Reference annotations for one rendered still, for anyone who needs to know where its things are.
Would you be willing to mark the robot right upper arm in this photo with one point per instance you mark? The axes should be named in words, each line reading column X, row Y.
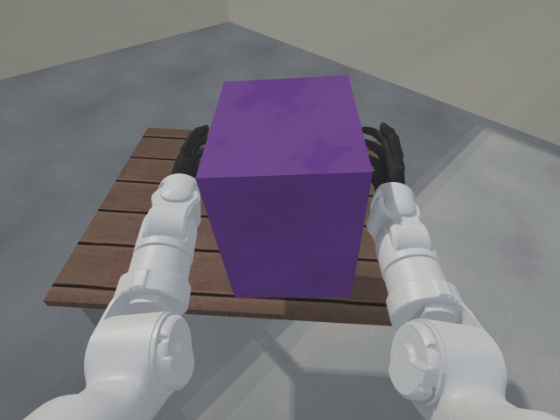
column 453, row 372

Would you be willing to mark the robot left forearm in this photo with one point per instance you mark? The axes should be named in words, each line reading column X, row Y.
column 157, row 280

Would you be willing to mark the carton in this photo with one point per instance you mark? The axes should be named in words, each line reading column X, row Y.
column 285, row 177

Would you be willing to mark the robot right hand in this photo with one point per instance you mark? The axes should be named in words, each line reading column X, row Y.
column 389, row 165

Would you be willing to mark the robot left upper arm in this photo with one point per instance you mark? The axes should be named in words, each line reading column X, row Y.
column 134, row 362

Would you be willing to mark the robot left hand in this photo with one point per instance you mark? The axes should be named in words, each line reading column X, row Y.
column 190, row 152

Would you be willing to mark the robot right forearm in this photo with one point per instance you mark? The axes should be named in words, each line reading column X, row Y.
column 415, row 281

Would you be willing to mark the table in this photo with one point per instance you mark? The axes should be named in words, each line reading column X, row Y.
column 103, row 254

